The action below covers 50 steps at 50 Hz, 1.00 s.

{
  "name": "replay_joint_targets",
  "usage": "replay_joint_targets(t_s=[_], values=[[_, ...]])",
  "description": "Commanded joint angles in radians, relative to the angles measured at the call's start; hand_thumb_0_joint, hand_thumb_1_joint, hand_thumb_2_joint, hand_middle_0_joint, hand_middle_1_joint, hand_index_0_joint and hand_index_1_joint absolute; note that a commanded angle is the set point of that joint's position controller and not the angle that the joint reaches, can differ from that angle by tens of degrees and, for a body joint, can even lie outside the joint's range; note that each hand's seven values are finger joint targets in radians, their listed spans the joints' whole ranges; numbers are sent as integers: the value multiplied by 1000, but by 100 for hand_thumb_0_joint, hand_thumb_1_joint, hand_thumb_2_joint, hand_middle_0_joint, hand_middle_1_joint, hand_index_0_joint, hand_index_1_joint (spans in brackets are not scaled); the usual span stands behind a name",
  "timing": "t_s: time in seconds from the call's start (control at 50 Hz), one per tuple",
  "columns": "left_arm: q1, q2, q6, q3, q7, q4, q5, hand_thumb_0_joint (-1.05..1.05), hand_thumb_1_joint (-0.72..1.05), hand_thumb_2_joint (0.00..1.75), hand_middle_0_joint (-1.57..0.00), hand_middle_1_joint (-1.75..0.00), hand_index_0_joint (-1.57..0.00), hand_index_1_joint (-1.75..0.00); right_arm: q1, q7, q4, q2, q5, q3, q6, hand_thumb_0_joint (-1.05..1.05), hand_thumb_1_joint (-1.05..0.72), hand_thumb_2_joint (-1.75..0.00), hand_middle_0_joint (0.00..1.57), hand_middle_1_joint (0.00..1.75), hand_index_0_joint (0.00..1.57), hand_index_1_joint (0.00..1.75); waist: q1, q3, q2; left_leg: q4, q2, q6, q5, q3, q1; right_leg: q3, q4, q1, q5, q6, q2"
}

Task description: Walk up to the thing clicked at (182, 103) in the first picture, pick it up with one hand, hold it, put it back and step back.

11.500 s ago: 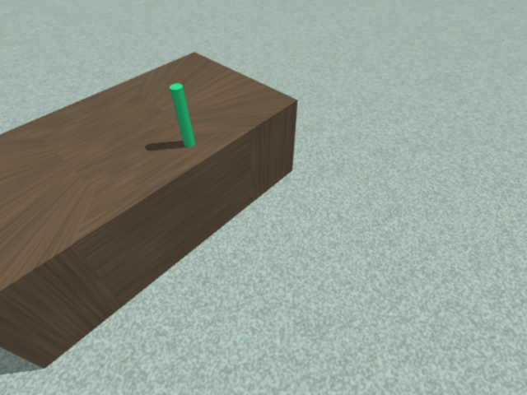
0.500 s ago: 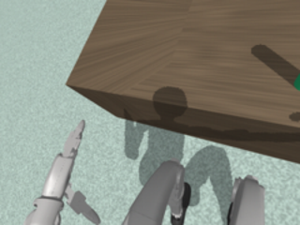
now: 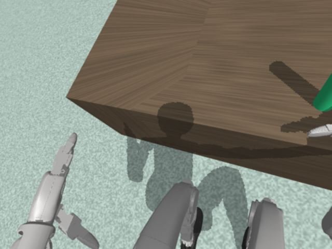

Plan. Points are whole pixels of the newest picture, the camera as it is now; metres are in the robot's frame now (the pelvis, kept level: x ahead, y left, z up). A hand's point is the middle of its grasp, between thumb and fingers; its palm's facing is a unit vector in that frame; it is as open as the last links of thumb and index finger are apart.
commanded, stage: rest palm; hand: right
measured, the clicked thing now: out of the picture +0.53 -0.23 +0.00
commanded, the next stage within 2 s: close in 0.02 s
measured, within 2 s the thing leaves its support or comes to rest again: leaves its support in 1.72 s
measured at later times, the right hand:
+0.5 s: hand (330, 88) +0.52 -0.22 -0.04, palm faces +0.21 +0.98 +0.01, open 16.5 cm
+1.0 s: hand out of the picture +0.51 -0.22 -0.03, palm faces +0.23 +0.97 +0.01, open 11.5 cm
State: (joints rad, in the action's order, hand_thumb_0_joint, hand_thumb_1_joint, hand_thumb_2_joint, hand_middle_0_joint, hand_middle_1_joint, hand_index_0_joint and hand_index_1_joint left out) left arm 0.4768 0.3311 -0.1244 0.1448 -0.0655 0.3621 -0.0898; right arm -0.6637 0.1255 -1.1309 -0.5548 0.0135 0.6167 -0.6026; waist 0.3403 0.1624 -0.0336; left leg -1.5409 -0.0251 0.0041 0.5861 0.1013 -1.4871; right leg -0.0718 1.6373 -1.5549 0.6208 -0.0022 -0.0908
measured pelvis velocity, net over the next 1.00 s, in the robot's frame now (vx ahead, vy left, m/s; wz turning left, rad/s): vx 0.00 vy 0.01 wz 0.00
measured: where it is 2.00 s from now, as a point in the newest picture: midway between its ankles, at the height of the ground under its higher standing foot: outside the picture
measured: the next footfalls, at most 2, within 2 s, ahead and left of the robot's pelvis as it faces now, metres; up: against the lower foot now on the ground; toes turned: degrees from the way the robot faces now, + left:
none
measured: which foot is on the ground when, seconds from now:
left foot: down 0.00-1.00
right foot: down 0.00-1.00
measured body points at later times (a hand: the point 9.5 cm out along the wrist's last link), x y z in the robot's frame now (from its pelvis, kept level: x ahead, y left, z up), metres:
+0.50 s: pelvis +0.00 +0.00 -0.01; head +0.18 -0.08 +0.39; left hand +0.17 +0.26 +0.10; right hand +0.50 -0.27 -0.04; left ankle +0.06 +0.12 -0.54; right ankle +0.05 -0.12 -0.54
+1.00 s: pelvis +0.00 +0.01 +0.00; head +0.18 -0.07 +0.40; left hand +0.17 +0.27 +0.10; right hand +0.49 -0.27 -0.03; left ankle +0.06 +0.12 -0.54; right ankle +0.05 -0.12 -0.54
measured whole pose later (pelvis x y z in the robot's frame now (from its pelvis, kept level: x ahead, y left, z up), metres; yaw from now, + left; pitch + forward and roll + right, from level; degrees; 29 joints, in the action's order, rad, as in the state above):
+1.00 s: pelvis +0.00 +0.01 +0.00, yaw +0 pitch +31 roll +6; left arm 0.45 0.32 -0.08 0.12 -0.07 0.35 -0.09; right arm -0.75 0.06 -1.14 -0.59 -0.03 0.58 -0.57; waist 0.37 0.15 -0.03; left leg -1.55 -0.03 0.01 0.58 0.10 -1.51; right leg -0.07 1.64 -1.58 0.61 0.01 -0.09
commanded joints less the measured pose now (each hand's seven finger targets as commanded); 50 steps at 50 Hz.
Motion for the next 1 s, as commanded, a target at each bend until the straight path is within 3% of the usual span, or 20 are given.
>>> replay_joint_targets(t_s=[0.0, 0.06, 0.12, 0.16, 0.22, 0.24, 0.28, 0.34, 0.46, 0.52, 0.56, 0.64, 0.68, 0.72, 0.74, 0.78, 0.8, 0.82, 0.9, 0.98], values=[[53, 151, -41, 127, 30, 168, 9, 0, -61, 10, -4, -3, -2, -6, -363, -15, 238, -217, -25, -31, -94, 0, 54, -3, 6, 4, 6, 4, -5, 502, 353, 163, -36, 31, -212, -44, 193, -20, -212, 493, -258, -1, 29], [65, 146, -41, 131, 29, 159, 3, 0, -61, 10, -4, -3, -2, -6, -372, -21, 199, -197, -33, -53, -97, 0, 54, -1, 8, 3, 7, 3, 8, 496, 376, 163, -35, 31, -219, -47, 196, -19, -201, 485, -259, -1, 32], [66, 182, -40, 156, 27, 206, -1, 0, -58, 7, -5, -5, -4, -6, -363, -36, 228, -221, -34, -32, -86, 0, 56, 0, 14, 2, 13, 2, -4, 578, 394, 156, -38, 30, -257, -42, 209, -24, -199, 540, -321, 0, 30], [91, 160, -33, 139, 20, 170, 1, 0, -57, 7, -5, -5, -4, -6, -383, -39, 213, -215, -34, -39, -78, 0, 57, 0, 26, 11, 25, 11, 0, 546, 400, 163, -38, 30, -244, -47, 200, -21, -200, 518, -302, -1, 32], [59, 139, -31, 115, 16, 148, -1, 0, -57, 7, -5, -5, -4, -6, -393, -54, 214, -229, -36, -25, -78, 0, 59, 0, 28, 9, 27, 9, -11, 520, 377, 150, -38, 27, -248, -48, 197, -22, -189, 464, -296, -6, 28], [57, 144, -30, 123, 15, 164, -1, 0, -57, 7, -5, -5, -4, -6, -404, -61, 203, -244, -40, -16, -76, 0, 59, 0, 28, 8, 26, 8, -4, 530, 362, 156, -39, 24, -245, -55, 204, -20, -181, 449, -281, -9, 29], [54, 150, -26, 117, 15, 160, -1, 0, -57, 7, -5, -5, -4, -6, -407, -60, 179, -205, -41, -37, -75, 0, 60, 0, 34, 10, 32, 10, 20, 511, 342, 148, -41, 27, -243, -43, 197, -25, -187, 439, -277, -8, 31], [35, 175, -20, 130, 18, 229, 2, 0, -58, 7, -5, -5, -4, -6, -418, -68, 178, -253, -60, -22, -68, 0, 57, 0, 35, 14, 34, 14, 11, 560, 339, 145, -41, 29, -231, -39, 211, -30, -198, 461, -269, -7, 33], [70, 167, -10, 136, 15, 160, 5, 0, -58, 8, -4, -5, -3, -6, -415, -63, 131, -207, -54, -38, -42, 0, 54, -6, 45, 24, 45, 25, 31, 522, 333, 147, -44, 27, -239, -31, 181, -31, -193, 454, -276, -9, 31], [49, 174, -10, 137, 16, 187, 7, 0, -58, 7, -4, -5, -3, -6, -465, -67, 204, -256, -60, -29, -48, 0, 53, -7, 50, 27, 49, 27, 10, 550, 376, 140, -40, 32, -231, -32, 175, -32, -202, 489, -287, -4, 29], [43, 177, -9, 137, 19, 186, 6, 0, -58, 7, -4, -5, -3, -6, -458, -68, 175, -240, -62, -40, -46, 0, 52, -8, 52, 28, 51, 28, 26, 530, 358, 138, -41, 30, -232, -30, 177, -33, -197, 477, -286, -4, 28], [56, 152, -10, 112, 17, 166, 7, 0, -58, 7, -4, -5, -3, -6, -455, -67, 179, -242, -51, -37, -53, 0, 48, -18, 64, 41, 63, 41, 12, 541, 373, 142, -43, 29, -250, -37, 191, -25, -192, 477, -306, -6, 31], [57, 182, -13, 143, 19, 207, 9, 0, -57, 7, -4, -4, -3, -5, -432, -63, 206, -268, -56, -29, -48, 0, 44, -22, 68, 45, 67, 45, 1, 600, 384, 147, -41, 29, -268, -43, 225, -22, -190, 515, -330, -5, 32], [74, 173, -13, 139, 17, 184, 6, 0, -57, 7, -4, -5, -3, -6, -418, -57, 201, -220, -53, -54, -40, 0, 40, -25, 71, 48, 70, 48, 14, 589, 390, 150, -43, 28, -289, -40, 218, -20, -184, 527, -361, -6, 28], [83, 173, -12, 151, 16, 152, 7, 0, -57, 7, -4, -5, -3, -5, -401, -54, 161, -188, -46, -62, -35, 0, 38, -28, 74, 51, 74, 51, 24, 547, 378, 155, -43, 27, -281, -40, 202, -20, -180, 498, -340, -8, 32], [79, 171, -14, 151, 16, 138, 13, 0, -57, 7, -4, -4, -3, -5, -374, -57, 182, -210, -36, -32, -34, 0, 35, -32, 84, 58, 84, 58, 15, 524, 359, 150, -41, 26, -281, -37, 202, -21, -183, 472, -336, -8, 31], [53, 182, -15, 157, 17, 171, 12, 0, -58, 7, -4, -4, -3, -5, -403, -63, 233, -251, -38, -17, -37, 0, 36, -31, 84, 58, 84, 58, -3, 569, 367, 159, -41, 24, -280, -45, 221, -19, -188, 487, -333, -10, 29], [44, 185, -16, 154, 17, 193, 12, 0, -58, 8, -4, -4, -3, -5, -425, -64, 264, -262, -37, -15, -38, 0, 35, -31, 86, 58, 86, 59, 8, 594, 365, 162, -39, 21, -292, -50, 240, -19, -180, 502, -342, -11, 27], [38, 144, -11, 110, 21, 126, 12, 0, -58, 7, -4, -4, -3, -5, -435, -63, 171, -231, -33, -40, -41, 0, 23, -38, 92, 65, 91, 65, 24, 499, 302, 185, -38, 14, -276, -69, 277, -11, -177, 375, -261, -22, 33], [33, 153, -9, 99, 26, 205, 10, 0, -57, 7, -4, -5, -3, -5, -459, -62, 153, -241, -59, -55, -38, 0, 13, -48, 100, 74, 100, 74, 35, 521, 314, 189, -37, 21, -219, -69, 258, -15, -201, 408, -212, -15, 33]])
